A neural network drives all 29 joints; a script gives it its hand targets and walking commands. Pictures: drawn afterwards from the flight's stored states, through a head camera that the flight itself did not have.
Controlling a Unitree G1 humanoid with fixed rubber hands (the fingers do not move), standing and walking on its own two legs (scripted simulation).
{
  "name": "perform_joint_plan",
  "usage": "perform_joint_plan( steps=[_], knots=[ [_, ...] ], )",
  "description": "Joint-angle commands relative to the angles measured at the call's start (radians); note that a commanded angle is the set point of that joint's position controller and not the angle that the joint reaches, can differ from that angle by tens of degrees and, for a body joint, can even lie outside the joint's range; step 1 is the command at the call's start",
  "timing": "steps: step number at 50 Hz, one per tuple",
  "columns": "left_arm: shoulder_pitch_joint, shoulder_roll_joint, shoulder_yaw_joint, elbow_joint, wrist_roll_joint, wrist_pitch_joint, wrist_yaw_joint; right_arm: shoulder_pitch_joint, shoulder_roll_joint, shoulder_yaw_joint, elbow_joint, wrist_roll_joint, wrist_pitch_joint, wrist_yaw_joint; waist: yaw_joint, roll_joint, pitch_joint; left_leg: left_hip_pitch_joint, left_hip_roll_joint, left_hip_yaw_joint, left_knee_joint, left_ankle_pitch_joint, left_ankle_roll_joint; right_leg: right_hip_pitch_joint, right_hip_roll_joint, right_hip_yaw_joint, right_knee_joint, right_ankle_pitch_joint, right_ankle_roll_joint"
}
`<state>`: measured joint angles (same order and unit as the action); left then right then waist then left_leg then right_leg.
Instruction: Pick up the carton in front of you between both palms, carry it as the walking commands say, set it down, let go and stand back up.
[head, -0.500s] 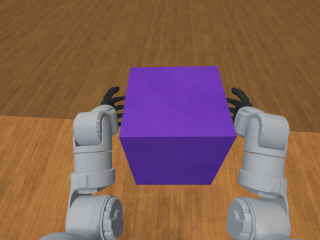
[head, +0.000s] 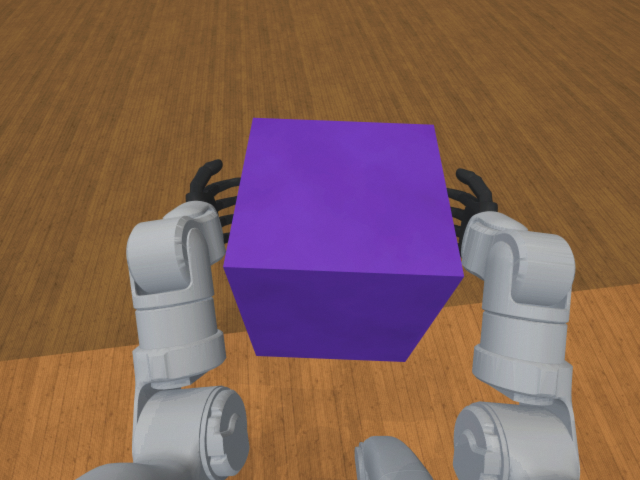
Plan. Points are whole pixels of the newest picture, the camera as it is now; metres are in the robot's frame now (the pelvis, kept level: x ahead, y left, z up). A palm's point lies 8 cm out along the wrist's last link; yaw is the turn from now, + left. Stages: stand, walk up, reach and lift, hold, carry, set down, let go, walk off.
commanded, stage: carry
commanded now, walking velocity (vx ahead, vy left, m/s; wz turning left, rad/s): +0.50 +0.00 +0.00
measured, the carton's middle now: (336, 251) +0.37 -0.04 +0.08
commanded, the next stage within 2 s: none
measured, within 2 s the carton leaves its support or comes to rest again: neither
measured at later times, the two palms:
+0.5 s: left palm (197, 53) +0.66 +0.14 +0.20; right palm (394, 43) +0.68 -0.16 +0.20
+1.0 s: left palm out of the picture +1.00 +0.12 +0.26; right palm out of the picture +0.99 -0.18 +0.26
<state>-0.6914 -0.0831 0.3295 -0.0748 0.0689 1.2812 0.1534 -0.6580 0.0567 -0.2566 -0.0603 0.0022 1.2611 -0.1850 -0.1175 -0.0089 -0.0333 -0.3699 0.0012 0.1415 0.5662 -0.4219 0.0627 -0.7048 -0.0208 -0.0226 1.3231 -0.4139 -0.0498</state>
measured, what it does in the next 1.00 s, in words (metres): climbs: right foot 0.04 m higher, then left foot 0.04 m higher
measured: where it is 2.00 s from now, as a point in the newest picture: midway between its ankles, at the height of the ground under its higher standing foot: (302, 188)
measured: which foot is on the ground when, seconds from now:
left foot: down 0.00-0.20, up 0.22-0.58, down 0.60-1.00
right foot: up 0.00-0.18, down 0.20-0.64, up 0.66-1.00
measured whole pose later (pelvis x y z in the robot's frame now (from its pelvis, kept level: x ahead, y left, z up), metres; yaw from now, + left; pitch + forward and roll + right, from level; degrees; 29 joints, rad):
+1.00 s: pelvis +0.64 -0.02 +0.08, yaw +0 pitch +5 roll +0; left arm -0.69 -0.06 0.31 -0.12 0.07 1.27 0.15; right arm -0.72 0.06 -0.27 -0.05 0.00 1.25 -0.18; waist -0.05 0.00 -0.07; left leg -0.13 0.02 0.12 0.45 -0.54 0.00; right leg -0.65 -0.04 -0.12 0.67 -0.22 -0.04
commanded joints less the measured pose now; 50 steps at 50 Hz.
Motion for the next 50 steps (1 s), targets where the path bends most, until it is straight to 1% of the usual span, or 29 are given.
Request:
perform_joint_plan(
  steps=[1, 4, 6, 8, 9, 10, 11, 12, 13, 14, 15, 17, 20, 24, 27, 28, 29, 30, 31, 32, 33, 34, 35, 36, 38, 42, 44, 48, 50],
  knots=[
    [-0.614, -0.761, -0.592, -0.032, -0.195, -0.033, -0.057, -0.860, 0.934, 0.697, -0.177, 0.426, -0.029, 0.151, 0.051, 0.098, -0.422, 0.466, 0.273, -0.385, -0.215, 0.204, 0.177, -0.195, -0.052, 0.008, -0.091, 0.050, 0.003],
    [-0.573, -0.722, -0.596, -0.014, -0.188, -0.017, -0.051, -0.771, 0.875, 0.656, -0.103, 0.376, -0.013, 0.142, 0.047, 0.111, -0.382, 0.396, 0.246, -0.257, -0.248, 0.248, 0.156, -0.086, -0.065, -0.028, -0.362, 0.093, 0.013],
    [-0.567, -0.719, -0.601, 0.011, -0.195, -0.004, -0.058, -0.721, 0.848, 0.624, -0.043, 0.333, -0.001, 0.140, 0.062, 0.137, -0.352, 0.345, 0.223, -0.184, -0.258, 0.306, 0.131, 0.038, -0.024, -0.119, -0.513, 0.105, 0.009],
    [-0.568, -0.734, -0.605, 0.049, -0.213, 0.002, -0.070, -0.687, 0.835, 0.592, 0.002, 0.296, 0.007, 0.139, 0.110, 0.178, -0.358, 0.305, 0.213, -0.112, -0.164, 0.529, 0.092, 0.226, 0.053, -0.219, -0.599, 0.094, -0.007],
    [-0.563, -0.751, -0.607, 0.076, -0.223, 0.001, -0.076, -0.672, 0.830, 0.576, 0.020, 0.280, 0.010, 0.137, 0.165, 0.154, -0.390, 0.261, 0.189, -0.033, -0.013, 0.693, 0.056, 0.403, 0.102, -0.272, -0.684, 0.132, -0.019],
    [-0.559, -0.763, -0.606, 0.101, -0.240, -0.002, -0.081, -0.656, 0.825, 0.563, 0.032, 0.260, 0.012, 0.135, 0.208, 0.086, -0.478, 0.148, 0.142, 0.019, 0.206, 0.720, 0.006, 0.683, 0.098, -0.202, -0.709, 0.104, -0.045],
    [-0.560, -0.765, -0.611, 0.104, -0.254, -0.007, -0.084, -0.653, 0.829, 0.549, 0.030, 0.243, 0.014, 0.133, 0.219, -0.132, -0.576, -0.121, 0.063, 0.003, 0.513, 0.405, -0.056, 0.915, -0.206, 0.334, -0.852, -0.185, -0.152],
    [-0.599, -0.808, -0.635, 0.087, -0.285, -0.015, -0.089, -0.676, 0.825, 0.530, 0.008, 0.228, 0.014, 0.130, 0.221, -0.306, -0.541, -0.374, -0.087, -0.078, 0.680, -0.109, -0.069, 0.992, -0.311, 0.740, -1.025, -0.076, -0.253],
    [-0.651, -0.844, -0.658, 0.036, -0.324, -0.019, -0.098, -0.700, 0.842, 0.532, 0.012, 0.208, 0.009, 0.124, 0.205, -0.202, -0.498, -0.448, -0.030, -0.177, 0.843, -0.113, -0.036, 0.963, -0.321, 0.696, -0.986, 0.074, -0.258],
    [-0.717, -0.894, -0.698, -0.017, -0.375, -0.029, -0.109, -0.689, 0.856, 0.520, 0.009, 0.192, 0.001, 0.121, 0.210, -0.081, -0.475, -0.474, 0.002, -0.178, 0.903, -0.071, -0.022, 0.908, -0.304, 0.584, -0.914, 0.226, -0.243],
    [-0.774, -0.941, -0.733, -0.073, -0.418, -0.042, -0.118, -0.679, 0.873, 0.518, -0.001, 0.182, -0.009, 0.117, 0.202, -0.013, -0.474, -0.482, 0.030, -0.177, 0.897, -0.048, -0.013, 0.867, -0.290, 0.483, -0.880, 0.302, -0.220],
    [-0.837, -0.987, -0.769, -0.125, -0.467, -0.066, -0.130, -0.670, 0.884, 0.519, -0.020, 0.153, -0.029, 0.108, 0.178, -0.035, -0.487, -0.441, 0.057, -0.175, 0.806, -0.003, -0.004, 0.807, -0.254, 0.369, -0.912, 0.198, -0.164],
    [-0.814, -0.958, -0.783, -0.149, -0.487, -0.079, -0.137, -0.651, 0.848, 0.542, -0.063, 0.130, -0.046, 0.094, 0.179, -0.082, -0.463, -0.495, 0.061, -0.129, 0.746, 0.012, -0.009, 0.799, -0.255, 0.292, -0.956, 0.157, -0.183],
    [-0.715, -0.859, -0.757, -0.123, -0.456, -0.062, -0.121, -0.610, 0.770, 0.561, -0.093, 0.131, -0.030, 0.081, 0.186, -0.082, -0.415, -0.457, 0.084, -0.095, 0.463, 0.070, -0.021, 0.772, -0.239, 0.163, -0.988, 0.229, -0.178],
    [-0.644, -0.800, -0.718, -0.065, -0.408, -0.035, -0.109, -0.595, 0.741, 0.569, -0.073, 0.149, -0.003, 0.086, 0.180, -0.121, -0.360, -0.304, 0.031, 0.016, 0.240, 0.087, -0.011, 0.714, -0.210, 0.065, -1.004, 0.327, -0.138],
    [-0.631, -0.789, -0.705, -0.046, -0.392, -0.027, -0.107, -0.594, 0.741, 0.570, -0.061, 0.159, 0.005, 0.090, 0.160, -0.140, -0.357, -0.219, -0.002, 0.062, 0.189, 0.078, 0.001, 0.694, -0.206, 0.034, -0.974, 0.427, -0.118],
    [-0.618, -0.781, -0.692, -0.028, -0.376, -0.019, -0.104, -0.594, 0.746, 0.570, -0.045, 0.170, 0.011, 0.095, 0.118, -0.150, -0.375, -0.081, -0.051, 0.109, 0.138, 0.086, 0.012, 0.660, -0.194, -0.013, -0.875, 0.585, -0.092],
    [-0.605, -0.771, -0.679, -0.010, -0.362, -0.011, -0.101, -0.586, 0.747, 0.568, -0.020, 0.182, 0.014, 0.099, 0.061, -0.120, -0.420, 0.119, -0.101, 0.154, 0.054, 0.115, 0.027, 0.605, -0.158, -0.099, -0.708, 0.734, -0.055],
    [-0.605, -0.756, -0.662, 0.001, -0.340, -0.005, -0.098, -0.564, 0.747, 0.560, 0.006, 0.192, 0.015, 0.102, -0.001, -0.031, -0.517, 0.423, -0.036, 0.021, 0.044, 0.071, 0.054, 0.439, -0.125, -0.119, -0.481, 0.639, -0.006],
    [-0.579, -0.758, -0.633, 0.005, -0.319, 0.002, -0.096, -0.583, 0.739, 0.561, 0.015, 0.201, 0.010, 0.103, -0.006, 0.286, -0.591, 0.609, 0.271, -0.613, -0.126, -0.145, 0.204, 0.133, 0.006, -0.102, -0.149, 0.327, 0.062],
    [-0.625, -0.745, -0.622, 0.006, -0.303, 0.004, -0.094, -0.604, 0.791, 0.572, 0.020, 0.217, 0.009, 0.109, -0.010, 0.339, -0.542, 0.659, 0.329, -0.887, -0.256, 0.073, 0.268, -0.072, 0.109, 0.002, 0.042, -0.100, 0.054],
    [-0.636, -0.779, -0.605, 0.014, -0.288, 0.000, -0.091, -0.666, 0.830, 0.597, -0.038, 0.254, 0.007, 0.120, 0.017, 0.188, -0.494, 0.634, 0.335, -0.780, -0.173, 0.245, 0.269, -0.158, 0.055, 0.069, 0.172, -0.100, 0.029],
    [-0.622, -0.792, -0.586, 0.019, -0.268, -0.006, -0.088, -0.743, 0.898, 0.644, -0.078, 0.307, 0.000, 0.132, 0.011, 0.043, -0.468, 0.570, 0.322, -0.666, -0.105, 0.399, 0.246, -0.179, 0.015, 0.073, 0.196, -0.070, 0.016],
    [-0.613, -0.812, -0.580, 0.028, -0.248, -0.014, -0.086, -0.818, 0.946, 0.680, -0.112, 0.353, -0.010, 0.143, 0.031, -0.001, -0.460, 0.515, 0.301, -0.589, -0.105, 0.396, 0.201, -0.174, -0.009, 0.079, 0.149, -0.043, 0.004],
    [-0.613, -0.830, -0.580, 0.018, -0.217, -0.031, -0.082, -0.894, 1.001, 0.711, -0.155, 0.411, -0.031, 0.157, 0.066, 0.059, -0.462, 0.449, 0.271, -0.475, -0.152, 0.232, 0.141, -0.118, -0.033, 0.070, 0.024, 0.003, -0.006],
    [-0.619, -0.800, -0.610, -0.037, -0.205, -0.048, -0.067, -0.852, 0.966, 0.704, -0.168, 0.422, -0.043, 0.159, 0.054, 0.097, -0.428, 0.444, 0.262, -0.356, -0.211, 0.249, 0.171, -0.144, -0.050, 0.010, -0.182, 0.065, 0.013],
    [-0.606, -0.770, -0.622, -0.053, -0.210, -0.040, -0.061, -0.799, 0.918, 0.684, -0.149, 0.396, -0.034, 0.151, 0.052, 0.115, -0.407, 0.392, 0.232, -0.258, -0.231, 0.277, 0.151, -0.042, -0.050, -0.017, -0.396, 0.114, 0.021],
    [-0.587, -0.735, -0.637, -0.023, -0.237, -0.009, -0.068, -0.685, 0.836, 0.622, -0.059, 0.315, -0.005, 0.136, 0.067, 0.159, -0.364, 0.368, 0.205, -0.135, -0.213, 0.441, 0.092, 0.159, 0.008, -0.145, -0.657, 0.231, 0.017],
    [-0.587, -0.738, -0.635, 0.017, -0.258, 0.003, -0.079, -0.653, 0.804, 0.589, -0.022, 0.275, 0.008, 0.129, 0.127, 0.168, -0.388, 0.373, 0.189, -0.055, -0.044, 0.713, 0.044, 0.334, 0.069, -0.217, -0.761, 0.231, 0.004]
  ],
)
